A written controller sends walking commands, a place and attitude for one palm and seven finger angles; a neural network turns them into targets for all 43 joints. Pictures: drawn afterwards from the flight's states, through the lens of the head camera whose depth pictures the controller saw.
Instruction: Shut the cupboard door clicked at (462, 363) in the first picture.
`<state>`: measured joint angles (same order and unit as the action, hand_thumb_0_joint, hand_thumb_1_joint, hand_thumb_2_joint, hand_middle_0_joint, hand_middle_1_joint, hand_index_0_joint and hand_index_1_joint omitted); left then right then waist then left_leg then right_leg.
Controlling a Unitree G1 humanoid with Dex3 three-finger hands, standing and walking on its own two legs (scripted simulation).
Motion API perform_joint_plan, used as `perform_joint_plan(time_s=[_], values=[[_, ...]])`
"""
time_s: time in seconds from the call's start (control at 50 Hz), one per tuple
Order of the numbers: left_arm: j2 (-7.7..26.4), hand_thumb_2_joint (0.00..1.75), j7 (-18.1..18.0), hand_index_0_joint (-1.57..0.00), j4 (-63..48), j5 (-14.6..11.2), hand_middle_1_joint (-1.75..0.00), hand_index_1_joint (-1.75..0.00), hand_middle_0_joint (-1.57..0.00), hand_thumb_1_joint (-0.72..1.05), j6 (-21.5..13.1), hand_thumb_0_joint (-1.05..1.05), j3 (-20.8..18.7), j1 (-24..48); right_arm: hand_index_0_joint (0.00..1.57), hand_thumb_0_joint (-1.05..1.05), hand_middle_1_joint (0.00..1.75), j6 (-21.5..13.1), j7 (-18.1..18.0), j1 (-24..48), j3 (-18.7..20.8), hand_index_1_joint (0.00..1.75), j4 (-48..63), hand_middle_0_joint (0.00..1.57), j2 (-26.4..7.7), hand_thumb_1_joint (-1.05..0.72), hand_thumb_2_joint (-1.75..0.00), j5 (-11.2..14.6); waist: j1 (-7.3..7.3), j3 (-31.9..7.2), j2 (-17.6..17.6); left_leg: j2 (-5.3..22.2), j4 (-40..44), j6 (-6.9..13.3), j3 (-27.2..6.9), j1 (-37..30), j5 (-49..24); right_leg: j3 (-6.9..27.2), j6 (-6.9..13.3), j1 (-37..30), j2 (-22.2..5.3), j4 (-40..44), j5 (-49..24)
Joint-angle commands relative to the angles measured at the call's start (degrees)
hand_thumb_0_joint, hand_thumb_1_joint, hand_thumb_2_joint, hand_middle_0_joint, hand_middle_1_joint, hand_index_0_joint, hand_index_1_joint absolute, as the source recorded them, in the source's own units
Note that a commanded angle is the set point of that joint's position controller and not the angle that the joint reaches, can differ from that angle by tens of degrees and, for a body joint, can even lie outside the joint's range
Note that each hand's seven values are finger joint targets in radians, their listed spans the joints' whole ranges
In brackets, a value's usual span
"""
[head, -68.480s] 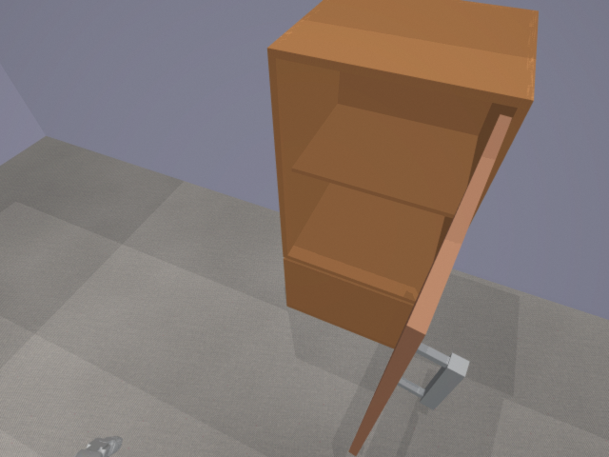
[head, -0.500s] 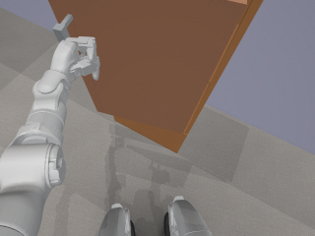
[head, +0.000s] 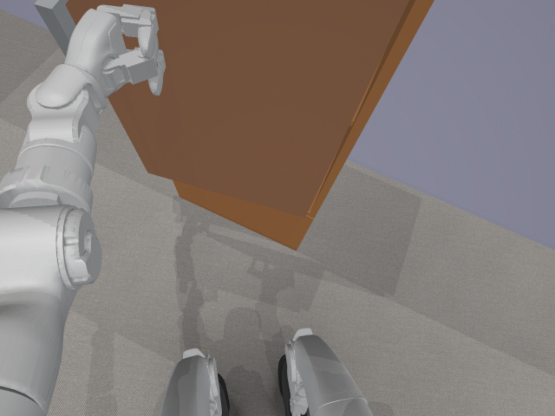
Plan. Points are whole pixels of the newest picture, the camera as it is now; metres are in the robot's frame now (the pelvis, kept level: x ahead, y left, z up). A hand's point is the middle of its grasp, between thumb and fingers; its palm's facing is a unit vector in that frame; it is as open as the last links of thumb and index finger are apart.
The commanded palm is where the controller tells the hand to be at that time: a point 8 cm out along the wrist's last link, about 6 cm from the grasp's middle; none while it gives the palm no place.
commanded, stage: push the door shut along its arc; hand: left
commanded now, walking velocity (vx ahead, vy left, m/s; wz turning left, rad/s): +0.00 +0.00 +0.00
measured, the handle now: (83, 40) +0.61 +0.17 +0.10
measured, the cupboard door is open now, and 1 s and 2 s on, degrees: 9 1 1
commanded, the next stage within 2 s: pull the fist back off the door in 0.06 s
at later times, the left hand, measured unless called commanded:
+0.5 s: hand (177, 62) +0.57 +0.06 +0.09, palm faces +0.03 -1.00 -0.03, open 3.1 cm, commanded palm +0.53 +0.10 +0.10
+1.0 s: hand (180, 112) +0.48 +0.05 +0.10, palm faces +0.02 -1.00 -0.03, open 3.1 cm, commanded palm +0.46 +0.10 +0.10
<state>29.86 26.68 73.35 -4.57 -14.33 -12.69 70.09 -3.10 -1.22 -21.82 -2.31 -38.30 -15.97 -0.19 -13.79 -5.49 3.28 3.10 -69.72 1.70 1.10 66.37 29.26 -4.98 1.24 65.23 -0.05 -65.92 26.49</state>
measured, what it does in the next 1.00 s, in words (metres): stands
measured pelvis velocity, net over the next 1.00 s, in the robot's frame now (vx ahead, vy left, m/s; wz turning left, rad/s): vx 0.02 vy -0.01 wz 0.02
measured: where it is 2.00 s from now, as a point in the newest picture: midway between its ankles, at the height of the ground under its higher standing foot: outside the picture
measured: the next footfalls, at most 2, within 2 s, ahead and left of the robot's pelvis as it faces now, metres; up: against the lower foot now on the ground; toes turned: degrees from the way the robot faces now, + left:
none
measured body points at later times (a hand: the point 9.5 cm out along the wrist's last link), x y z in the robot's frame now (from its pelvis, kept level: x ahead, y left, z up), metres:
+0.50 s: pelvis +0.01 +0.00 +0.01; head +0.17 -0.01 +0.44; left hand +0.56 +0.11 +0.10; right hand -0.02 -0.24 -0.11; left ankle +0.02 +0.10 -0.63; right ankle +0.04 -0.11 -0.63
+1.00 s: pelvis +0.02 -0.01 +0.03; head +0.12 -0.02 +0.47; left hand +0.48 +0.11 +0.10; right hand +0.08 -0.28 -0.09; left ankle +0.02 +0.10 -0.63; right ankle +0.04 -0.11 -0.63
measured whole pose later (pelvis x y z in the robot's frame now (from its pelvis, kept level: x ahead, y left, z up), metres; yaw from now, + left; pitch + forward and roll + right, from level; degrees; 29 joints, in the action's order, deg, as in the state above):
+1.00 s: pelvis +0.02 -0.01 +0.03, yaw +1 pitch +19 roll +0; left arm 6.5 -7.7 56.6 -1.3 -28.4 -7.7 42.4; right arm 1.5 3.6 -18.7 2.4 -36.4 -14.8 -2.2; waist -6.8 -7.4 1.9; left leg 1.9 -59.4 0.4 2.5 51.0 27.5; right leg -3.5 1.8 51.8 -0.7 -59.1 26.5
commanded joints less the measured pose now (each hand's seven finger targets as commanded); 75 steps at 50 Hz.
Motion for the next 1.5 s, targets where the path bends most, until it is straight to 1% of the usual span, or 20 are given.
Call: perform_joint_plan(time_s=[0.0,0.14,0.16,0.24,0.26,0.3,0.36,0.4,0.48,0.62,0.68,0.74,0.9,0.94,1.04,1.14,1.22,1.3,1.4,1.48], values=[[6.8,0.9,0.9,-1.3,-11.5,-1.3,-1.5,-1.5,-1.3,0.9,-2.7,0.0,0.3,35.3,0.2,0.0,0.3,-2.0,-1.4,-11.5,3.9,0.3,1.0,0.2,-10.9,-0.9,-0.9,-0.4,-5.19,-32.1,6.4,-2.0,4.7,1.3,-5.5,-25.6,-21.0,2.4,0.9,-8.3,2.9,8.0,-15.1],[6.1,0.9,0.9,-1.3,-9.8,0.0,-1.5,-1.5,-1.3,0.9,-1.2,0.0,1.4,38.4,0.2,0.0,0.3,-2.6,-1.3,-11.9,4.0,0.3,-0.2,0.2,-11.2,-0.9,-0.9,-0.9,-6.25,-34.0,8.4,-1.8,3.1,1.2,-6.0,-26.8,-22.4,1.8,1.0,-4.7,3.1,7.0,-14.6],[9.7,0.9,-10.0,-1.3,-10.4,-4.1,-1.5,-1.5,-1.3,0.9,0.0,0.0,-11.6,36.1,0.2,0.0,0.3,-2.8,-0.4,-14.7,3.3,0.3,2.1,0.2,-9.9,-0.9,-0.9,-1.6,-2.46,-35.4,9.3,-0.9,4.5,0.3,-6.6,-23.3,-21.1,2.3,0.7,-7.1,2.4,7.1,-13.7],[-1.0,0.9,-29.2,-1.3,-14.1,0.1,-1.5,-1.5,-1.3,0.9,-2.8,0.0,-9.0,28.4,0.2,0.0,0.3,-2.1,4.0,-15.2,4.4,0.3,3.8,0.2,-8.6,-0.9,-0.9,-4.1,-1.24,-37.1,7.4,-1.1,6.1,-0.7,-6.1,-24.9,-23.7,1.7,-0.5,-9.4,2.0,7.3,-16.0],[-0.8,0.9,-34.0,-1.3,-17.0,2.9,-1.5,-1.5,-1.3,0.9,-5.2,0.0,-8.9,29.1,0.2,0.0,0.3,-1.8,5.0,-15.8,4.7,0.3,3.7,0.2,-8.4,-0.9,-0.9,-5.0,-1.03,-38.1,6.7,-1.1,5.8,-0.7,-5.9,-24.9,-24.9,1.7,-0.7,-10.3,2.0,6.9,-17.4],[-3.3,0.9,-37.7,-1.3,-20.1,8.5,-1.5,-1.5,-1.3,0.9,-9.1,0.0,-4.5,28.4,0.2,0.0,0.3,-1.0,6.5,-16.7,5.6,0.3,3.4,0.2,-8.3,-0.9,-0.9,-5.8,-1.56,-40.9,7.4,-1.3,5.7,-0.9,-5.7,-27.9,-28.8,1.9,-0.6,-11.6,2.2,6.5,-21.1],[-4.8,0.9,-36.0,-1.3,-19.9,9.3,-1.5,-1.5,-1.3,0.9,-10.5,0.0,-1.3,28.5,0.2,0.0,0.3,1.0,6.9,-16.6,6.6,0.3,2.5,0.2,-8.8,-0.9,-0.9,-4.8,-2.55,-39.8,5.4,-1.6,8.0,-0.8,-5.1,-29.8,-25.3,2.4,-0.6,-15.4,2.3,9.5,-20.9],[-1.2,0.9,-34.5,-1.3,-19.4,7.3,-1.5,-1.5,-1.3,0.9,-10.2,0.0,-4.8,28.3,0.2,0.0,0.3,1.8,6.0,-16.4,6.3,0.3,2.6,0.2,-9.2,-0.9,-0.9,-4.3,-1.78,-39.2,4.0,-2.1,9.6,-0.5,-4.5,-28.3,-23.3,2.9,-0.5,-19.3,2.4,10.7,-21.3],[-0.5,0.9,-34.1,-1.3,-18.0,5.0,-1.5,-1.5,-1.3,0.9,-12.0,0.0,-7.5,20.8,0.2,0.0,0.3,2.1,5.3,-14.6,5.7,0.3,3.6,0.2,-8.0,-0.9,-0.9,-3.7,0.78,-34.5,1.4,-2.8,12.0,-0.3,-2.8,-24.7,-21.0,3.6,-0.6,-24.7,2.3,12.3,-22.2],[-8.7,0.9,-33.0,-1.3,-14.8,5.1,-1.5,-1.5,-1.3,0.9,-14.8,0.0,-2.6,5.8,0.2,0.0,0.3,3.0,5.7,-12.4,6.3,0.3,4.8,0.2,-7.5,-0.9,-0.9,-3.1,2.28,-27.0,-2.4,-3.2,14.0,-0.4,-0.9,-23.8,-21.0,3.7,-0.5,-25.9,2.0,13.7,-24.5],[-12.9,0.9,-32.4,-1.3,-18.2,3.1,-1.5,-1.5,-1.3,0.9,-14.9,0.0,-0.1,4.6,0.2,0.0,0.3,3.5,5.7,-11.2,6.8,0.3,5.3,0.2,-7.2,-0.9,-0.9,-2.7,2.62,-26.3,-4.0,-3.4,14.6,-0.3,-0.5,-25.0,-20.8,3.7,-0.6,-27.0,2.0,14.5,-24.8],[-15.2,0.9,-32.6,-1.3,-23.7,2.5,-1.5,-1.5,-1.3,0.9,-16.9,0.0,2.0,4.7,0.2,0.0,0.3,3.5,5.3,-9.7,7.1,0.3,5.4,0.2,-6.7,-0.9,-0.9,-2.5,3.33,-28.5,-1.7,-3.4,14.4,-0.5,-0.6,-29.0,-22.8,3.6,-0.5,-26.4,1.8,14.0,-25.9],[-15.9,0.9,-34.3,-1.3,-30.1,3.4,-1.5,-1.5,-1.3,0.9,-18.8,0.0,4.0,0.4,0.2,0.0,0.3,3.3,4.3,-6.1,7.3,0.3,5.3,0.2,-6.4,-0.9,-0.9,-2.1,4.53,-29.5,-1.8,-3.4,15.1,-0.6,-0.7,-31.5,-22.7,3.7,-0.5,-27.8,1.2,13.7,-26.0],[-18.6,0.9,-34.4,-1.3,-31.2,3.0,-1.5,-1.5,-1.3,0.9,-18.4,0.0,6.0,-2.5,0.2,0.0,0.3,3.2,4.2,-4.9,7.3,0.3,5.6,0.2,-6.0,-0.9,-0.9,-1.9,5.07,-29.7,-2.0,-3.3,15.5,-0.8,-0.7,-32.8,-23.3,3.4,-0.5,-28.0,1.2,13.9,-26.1],[-16.6,0.9,-35.6,-1.3,-25.3,3.2,-1.5,-1.5,-1.3,0.9,-17.3,0.0,4.5,1.5,0.2,0.0,0.3,3.2,3.3,-3.5,6.5,0.3,4.9,0.2,-6.1,-0.9,-0.9,-1.9,3.39,-22.3,-6.8,-3.8,16.5,-0.3,-0.5,-26.2,-14.7,4.3,-1.0,-27.5,0.9,15.9,-19.9],[-14.2,0.9,-34.9,-1.3,-23.7,3.0,-1.5,-1.5,-1.3,0.9,-18.6,0.0,2.2,0.6,0.2,0.0,0.3,2.5,3.1,-2.5,6.1,0.3,5.2,0.2,-6.0,-0.9,-0.9,-2.1,4.71,-25.5,-5.3,-4.1,15.8,-0.4,-0.3,-25.6,-15.2,4.8,-0.8,-29.0,0.6,14.9,-20.7],[-12.9,0.9,-32.4,-1.3,-32.3,1.5,-1.5,-1.5,-1.3,0.9,-17.2,0.0,1.0,-12.3,0.2,0.0,0.3,3.0,3.3,-1.5,6.1,0.3,8.9,0.2,-5.8,-0.9,-0.9,-1.1,9.39,-32.0,-3.3,-4.1,18.6,-0.7,0.9,-30.4,-20.6,4.8,-0.3,-36.9,0.9,15.7,-26.8],[-11.5,0.9,-29.7,-1.3,-42.0,-1.6,-1.5,-1.5,-1.3,0.9,-12.8,0.0,0.5,-21.4,0.2,0.0,0.3,3.6,2.2,-0.6,5.9,0.3,11.7,0.2,-5.8,-0.9,-0.9,0.6,10.48,-26.9,-10.1,-4.2,22.8,0.0,2.0,-30.2,-19.5,5.7,-0.9,-44.8,0.9,20.9,-27.8],[-14.1,0.9,-26.9,-1.3,-53.7,-3.8,-1.5,-1.5,-1.3,0.9,-11.2,0.0,5.4,-24.7,0.2,0.0,0.3,2.2,0.3,3.1,5.5,0.3,11.9,0.2,-5.2,-0.9,-0.9,2.0,9.35,-19.0,-7.0,-3.8,26.8,0.4,1.9,-36.6,-15.7,5.4,-1.2,-43.0,1.0,26.4,-21.0],[-13.6,0.9,-24.1,-1.3,-55.9,-5.4,-1.5,-1.5,-1.3,0.9,-9.0,0.0,5.2,-34.7,0.2,0.0,0.3,0.9,-0.1,5.7,5.0,0.3,11.8,0.2,-5.2,-0.9,-0.9,2.6,11.05,-15.0,-5.3,-3.9,29.5,0.2,1.6,-39.1,-14.4,5.1,-0.9,-43.4,0.6,28.9,-18.1]])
